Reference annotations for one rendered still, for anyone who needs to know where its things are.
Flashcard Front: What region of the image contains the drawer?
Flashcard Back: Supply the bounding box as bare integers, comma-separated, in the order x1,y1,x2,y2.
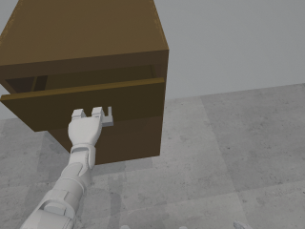
0,64,165,132

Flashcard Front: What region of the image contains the handle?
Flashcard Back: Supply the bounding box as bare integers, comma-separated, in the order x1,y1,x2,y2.
101,106,113,127

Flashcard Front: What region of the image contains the cabinet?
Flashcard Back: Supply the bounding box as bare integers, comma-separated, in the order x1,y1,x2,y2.
0,0,170,165

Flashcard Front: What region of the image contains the robot left forearm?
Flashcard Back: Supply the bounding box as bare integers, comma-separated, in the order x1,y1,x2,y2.
20,143,96,229

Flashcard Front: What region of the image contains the left robot upper arm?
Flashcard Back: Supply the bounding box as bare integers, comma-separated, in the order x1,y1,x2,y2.
24,209,75,229

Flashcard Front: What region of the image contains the left robot hand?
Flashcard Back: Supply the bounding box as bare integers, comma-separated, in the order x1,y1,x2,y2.
68,107,105,147

